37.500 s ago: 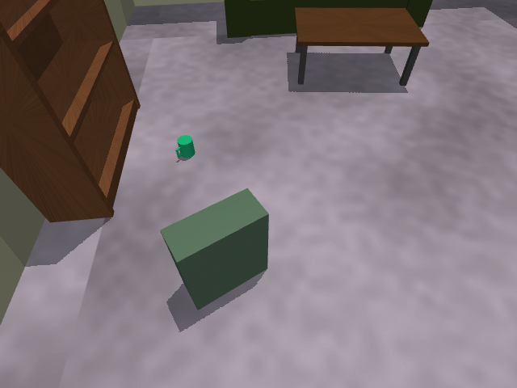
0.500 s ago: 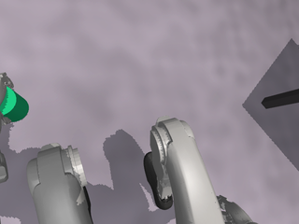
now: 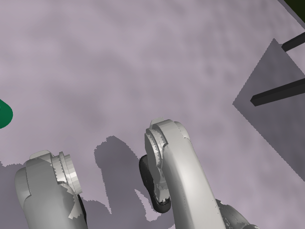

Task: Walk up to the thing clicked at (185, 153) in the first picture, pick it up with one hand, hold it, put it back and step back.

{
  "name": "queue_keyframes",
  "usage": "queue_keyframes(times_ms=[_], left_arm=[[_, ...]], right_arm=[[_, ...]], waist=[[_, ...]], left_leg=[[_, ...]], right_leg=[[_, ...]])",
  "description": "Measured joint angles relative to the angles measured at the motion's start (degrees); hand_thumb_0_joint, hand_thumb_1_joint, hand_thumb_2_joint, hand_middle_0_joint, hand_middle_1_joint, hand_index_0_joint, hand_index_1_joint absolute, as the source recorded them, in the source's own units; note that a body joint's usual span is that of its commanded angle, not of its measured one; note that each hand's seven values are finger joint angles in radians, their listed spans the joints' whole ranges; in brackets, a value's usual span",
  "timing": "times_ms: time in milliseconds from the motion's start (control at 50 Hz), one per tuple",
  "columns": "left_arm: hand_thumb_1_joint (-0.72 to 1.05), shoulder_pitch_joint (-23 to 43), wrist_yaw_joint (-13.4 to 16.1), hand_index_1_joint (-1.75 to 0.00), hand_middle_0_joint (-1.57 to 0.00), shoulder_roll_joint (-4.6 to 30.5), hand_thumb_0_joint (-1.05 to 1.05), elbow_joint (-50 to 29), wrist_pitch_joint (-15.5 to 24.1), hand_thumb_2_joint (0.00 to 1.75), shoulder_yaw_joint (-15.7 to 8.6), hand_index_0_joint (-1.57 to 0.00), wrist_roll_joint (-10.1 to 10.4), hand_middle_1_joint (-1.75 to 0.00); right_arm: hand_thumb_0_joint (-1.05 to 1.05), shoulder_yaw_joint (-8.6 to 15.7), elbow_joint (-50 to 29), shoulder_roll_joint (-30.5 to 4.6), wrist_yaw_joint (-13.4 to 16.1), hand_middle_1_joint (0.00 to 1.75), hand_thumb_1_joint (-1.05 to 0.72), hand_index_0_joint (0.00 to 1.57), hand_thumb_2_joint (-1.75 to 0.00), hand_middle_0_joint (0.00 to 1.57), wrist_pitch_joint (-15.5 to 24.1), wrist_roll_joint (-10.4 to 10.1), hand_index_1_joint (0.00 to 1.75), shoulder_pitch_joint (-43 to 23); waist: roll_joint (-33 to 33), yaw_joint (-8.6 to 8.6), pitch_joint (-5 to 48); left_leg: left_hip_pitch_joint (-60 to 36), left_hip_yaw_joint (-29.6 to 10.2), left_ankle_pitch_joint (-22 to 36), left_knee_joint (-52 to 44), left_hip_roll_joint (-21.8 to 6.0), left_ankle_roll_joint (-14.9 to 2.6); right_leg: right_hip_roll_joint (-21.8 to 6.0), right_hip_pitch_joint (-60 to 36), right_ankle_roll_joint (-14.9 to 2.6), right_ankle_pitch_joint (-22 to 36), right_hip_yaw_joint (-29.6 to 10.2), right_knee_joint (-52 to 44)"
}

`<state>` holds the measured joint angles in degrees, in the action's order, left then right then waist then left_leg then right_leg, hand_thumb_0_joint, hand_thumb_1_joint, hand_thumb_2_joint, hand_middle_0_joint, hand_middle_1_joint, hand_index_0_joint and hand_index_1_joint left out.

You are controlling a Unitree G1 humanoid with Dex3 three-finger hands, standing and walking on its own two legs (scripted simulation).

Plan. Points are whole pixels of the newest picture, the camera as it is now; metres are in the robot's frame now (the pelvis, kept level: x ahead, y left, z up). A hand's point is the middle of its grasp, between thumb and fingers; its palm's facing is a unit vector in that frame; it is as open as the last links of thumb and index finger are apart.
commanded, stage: open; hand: left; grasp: from above
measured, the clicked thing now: out of the picture +0.45 +0.33 -0.24
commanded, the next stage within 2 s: withdraw in 0.64 s
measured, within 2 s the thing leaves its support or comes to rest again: neither
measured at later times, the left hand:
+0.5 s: hand out of the picture +0.44 +0.32 -0.21, palm faces -0.43 -0.15 -0.89, open 13.5 cm
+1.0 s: hand out of the picture +0.45 +0.32 -0.18, palm faces -0.33 -0.12 -0.94, open 13.9 cm
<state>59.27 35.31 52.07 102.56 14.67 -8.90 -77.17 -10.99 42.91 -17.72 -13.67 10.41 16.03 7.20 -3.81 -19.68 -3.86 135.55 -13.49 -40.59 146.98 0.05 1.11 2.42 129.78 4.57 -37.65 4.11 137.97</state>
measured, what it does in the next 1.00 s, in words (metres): stands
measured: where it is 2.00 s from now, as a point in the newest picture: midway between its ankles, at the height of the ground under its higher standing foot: (121, 212)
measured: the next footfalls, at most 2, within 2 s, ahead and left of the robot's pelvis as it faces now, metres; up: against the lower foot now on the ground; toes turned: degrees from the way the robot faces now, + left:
none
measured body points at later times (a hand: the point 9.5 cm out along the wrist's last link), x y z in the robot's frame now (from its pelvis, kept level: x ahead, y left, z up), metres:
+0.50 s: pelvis +0.00 +0.00 +0.00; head +0.25 +0.11 +0.36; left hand +0.46 +0.32 -0.16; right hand +0.05 -0.26 -0.07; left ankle +0.06 +0.13 -0.26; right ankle +0.11 -0.14 -0.26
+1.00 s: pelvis +0.00 +0.00 +0.01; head +0.24 +0.11 +0.37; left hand +0.47 +0.33 -0.13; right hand +0.05 -0.27 -0.07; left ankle +0.06 +0.13 -0.26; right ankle +0.11 -0.14 -0.26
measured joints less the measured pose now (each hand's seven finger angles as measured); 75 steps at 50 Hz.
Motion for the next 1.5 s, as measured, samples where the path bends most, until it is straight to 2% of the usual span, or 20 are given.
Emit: queue_keyframes(times_ms=[180,400,560,760,860,900,980,1040,1120,1180,1240,1280,1320,1380,1420,1460,1500], left_arm=[[-0.32,-0.1,0.6,-0.98,-0.29,0.6,0.00,-0.7,-0.7,0.92,0.1,-0.29,-0.4,-1.00],[-0.45,-0.9,-0.1,-1.08,-0.14,-0.1,0.00,-2.4,-2.2,1.03,-0.7,-0.15,1.1,-1.09],[-0.48,-1.8,-0.9,-1.10,-0.11,-0.1,0.00,-4.5,-1.9,1.02,-1.8,-0.12,1.6,-1.10],[-0.46,-2.1,-1.8,-1.12,-0.10,-0.3,0.00,-5.0,-1.6,1.05,-1.1,-0.11,2.0,-1.12],[-0.48,-2.3,-1.8,-1.09,-0.10,-0.3,0.00,-5.3,-1.2,1.04,-1.8,-0.11,1.9,-1.10],[-0.50,-3.0,-2.1,-1.08,-0.10,-0.7,0.00,-7.5,-1.3,1.03,-2.3,-0.10,1.8,-1.08],[-0.52,-5.5,-2.5,-1.06,-0.09,-3.4,0.00,-14.5,-2.2,1.02,-1.4,-0.10,2.8,-1.06],[-0.53,-8.7,-3.9,-1.04,-0.09,-6.2,0.00,-21.5,-3.7,1.01,-2.2,-0.09,4.0,-1.04],[-0.54,-10.6,-7.3,-1.03,-0.09,-9.3,0.01,-27.5,-7.2,1.01,0.4,-0.09,6.5,-1.02],[-0.55,-9.7,-12.1,-1.02,-0.10,-10.2,0.01,-29.0,-9.3,1.02,2.6,-0.09,8.4,-1.01],[-0.55,-8.2,-17.7,-1.03,-0.10,-10.8,0.00,-29.1,-10.5,1.02,5.7,-0.08,11.6,-1.01],[-0.56,-7.5,-21.6,-1.03,-0.09,-11.3,0.00,-29.6,-10.4,1.03,7.6,-0.08,13.4,-1.01],[-0.56,-7.0,-25.0,-1.03,-0.09,-11.7,0.00,-29.9,-9.5,1.03,9.1,-0.08,14.3,-1.01],[-0.56,-6.5,-28.4,-1.04,-0.09,-12.2,0.00,-30.0,-7.0,1.04,10.3,-0.08,14.5,-1.02],[-0.56,-6.2,-29.1,-1.04,-0.10,-12.3,0.00,-29.8,-4.6,1.04,10.3,-0.08,13.9,-1.02],[-0.56,-5.8,-28.5,-1.04,-0.10,-11.9,0.00,-29.0,-1.9,1.04,10.0,-0.08,12.3,-1.02],[-0.56,-5.2,-26.7,-1.04,-0.10,-11.1,0.00,-27.7,0.4,1.04,9.7,-0.09,10.0,-1.02]], right_arm=[[0.00,-0.4,0.0,-0.2,-1.1,0.30,-0.90,0.21,-0.90,0.21,1.1,0.7,0.30,0.5],[0.00,0.1,-0.4,-0.4,-2.4,0.30,-0.90,0.20,-0.90,0.21,2.1,0.6,0.30,0.2],[0.00,0.3,-0.5,-0.4,-2.8,0.30,-0.91,0.20,-0.90,0.21,2.1,0.3,0.30,-0.3],[0.00,0.8,-0.5,-0.6,-2.6,0.30,-0.91,0.20,-0.90,0.21,1.4,-0.3,0.30,-0.2],[0.00,0.9,-0.5,-0.7,-2.3,0.30,-0.91,0.20,-0.90,0.21,1.1,-0.5,0.30,0.0],[0.00,1.3,-0.6,-0.7,-2.3,0.30,-0.91,0.20,-0.90,0.21,1.0,-0.8,0.30,0.4],[0.00,2.8,0.2,-0.3,-2.4,0.30,-0.92,0.20,-0.90,0.21,0.3,-1.8,0.30,1.4],[0.00,4.8,0.5,0.2,-2.5,0.30,-0.92,0.20,-0.90,0.21,-1.1,-3.7,0.30,2.3],[0.01,7.3,0.8,0.8,-2.0,0.30,-0.92,0.20,-0.91,0.21,-3.6,-6.6,0.30,2.1],[0.01,8.9,0.2,0.9,-1.2,0.30,-0.92,0.20,-0.91,0.21,-5.5,-8.2,0.30,1.3],[0.00,10.0,-1.1,0.7,-0.1,0.30,-0.92,0.20,-0.91,0.20,-6.7,-9.5,0.30,0.7],[0.00,10.3,-2.0,0.6,1.0,0.30,-0.92,0.20,-0.91,0.20,-7.4,-10.3,0.30,0.5],[0.00,10.1,-2.9,0.3,2.3,0.30,-0.92,0.20,-0.91,0.20,-8.1,-10.8,0.30,0.2],[0.00,9.6,-4.1,-0.2,4.2,0.30,-0.92,0.20,-0.91,0.20,-8.8,-11.1,0.30,0.3],[0.00,9.0,-4.4,-0.6,5.3,0.30,-0.92,0.20,-0.91,0.21,-9.2,-11.1,0.30,0.6],[0.00,8.5,-4.3,-1.0,6.1,0.30,-0.92,0.20,-0.91,0.21,-9.5,-10.9,0.30,0.7],[0.00,8.0,-4.0,-1.3,6.6,0.30,-0.92,0.20,-0.91,0.21,-9.8,-10.5,0.30,0.9]], waist=[[-0.5,-0.48,-0.2],[0.0,-0.38,-0.2],[-0.2,-0.11,-0.9],[0.0,0.20,-0.9],[0.0,0.20,-0.9],[0.0,0.43,-0.7],[1.0,1.70,1.3],[2.5,3.13,4.4],[4.7,5.65,8.2],[6.1,7.56,9.9],[6.9,9.06,10.6],[7.1,9.81,10.6],[7.0,10.23,10.1],[6.1,10.39,9.2],[5.3,10.27,8.8],[4.3,9.74,8.5],[3.4,8.94,8.4]], left_leg=[[0.3,-0.2,0.0,0.3,0.2,-0.28],[0.5,-0.3,-0.5,0.3,0.1,-0.49],[-0.1,-0.4,-0.8,0.0,0.1,-0.14],[-0.1,-0.3,-0.7,-0.2,0.1,0.04],[-0.2,-0.4,-0.5,-0.4,0.1,0.12],[-0.2,-0.4,-0.5,-0.4,0.1,0.18],[-0.2,0.1,-0.7,-1.2,0.2,0.42],[-0.4,0.9,-1.2,-2.5,0.1,0.48],[-2.0,2.7,-1.3,-5.6,-0.3,0.08],[-4.0,4.2,-0.7,-8.7,-0.6,-0.35],[-6.4,5.4,0.1,-11.7,-0.7,-0.56],[-8.0,5.9,0.8,-13.7,-0.7,-0.58],[-9.6,6.2,1.6,-15.4,-0.6,-0.57],[-11.1,6.3,2.6,-17.3,-0.5,-0.51],[-11.3,6.1,3.2,-17.9,-0.5,-0.43],[-11.0,5.8,3.6,-17.8,-0.3,-0.20],[-10.1,5.4,3.9,-17.1,-0.1,0.10]], right_leg=[[-0.1,-0.2,-0.36,-0.1,0.3,-0.1],[-0.1,-0.2,-0.58,-0.5,0.5,-0.4],[-0.2,-0.6,-0.01,-0.8,0.5,-0.4],[-0.2,-0.4,-0.11,-0.5,0.4,-0.5],[-0.2,-0.3,-0.13,-0.4,0.5,-0.7],[-0.2,-0.3,-0.17,-0.4,0.5,-0.7],[-0.6,-0.2,-0.95,-0.8,0.2,-1.0],[-0.9,0.0,-1.30,-1.5,-0.3,-1.6],[-1.4,-1.1,-0.84,-2.0,-1.5,-3.7],[-1.7,-2.7,-0.54,-1.8,-2.5,-6.0],[-2.1,-4.7,-0.76,-1.3,-3.2,-8.3],[-2.3,-6.2,-0.86,-0.8,-3.5,-9.9],[-2.5,-7.6,-0.91,-0.3,-3.6,-11.3],[-2.7,-9.0,-1.08,0.7,-3.5,-12.9],[-2.8,-9.2,-1.28,1.2,-3.2,-13.4],[-2.8,-8.9,-1.49,1.6,-3.0,-13.3],[-2.8,-8.1,-1.65,1.9,-2.7,-12.7]])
